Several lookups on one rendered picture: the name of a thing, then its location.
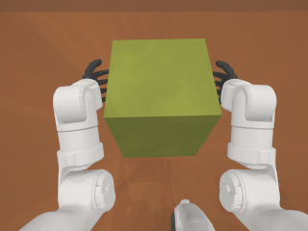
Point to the right robot thigh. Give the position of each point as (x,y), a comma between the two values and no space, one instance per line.
(190,217)

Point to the right robot upper arm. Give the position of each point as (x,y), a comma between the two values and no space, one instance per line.
(253,197)

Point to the robot right shin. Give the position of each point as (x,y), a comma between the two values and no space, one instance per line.
(183,201)

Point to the left robot upper arm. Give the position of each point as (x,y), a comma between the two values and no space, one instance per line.
(84,196)

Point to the left robot forearm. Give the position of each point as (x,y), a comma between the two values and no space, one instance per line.
(75,110)

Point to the left robot hand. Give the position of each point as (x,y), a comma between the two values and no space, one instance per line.
(90,74)

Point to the right robot hand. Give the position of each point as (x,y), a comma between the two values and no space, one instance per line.
(230,74)

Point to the carton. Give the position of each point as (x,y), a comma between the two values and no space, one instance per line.
(161,98)

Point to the right robot forearm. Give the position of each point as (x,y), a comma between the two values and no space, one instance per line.
(252,109)

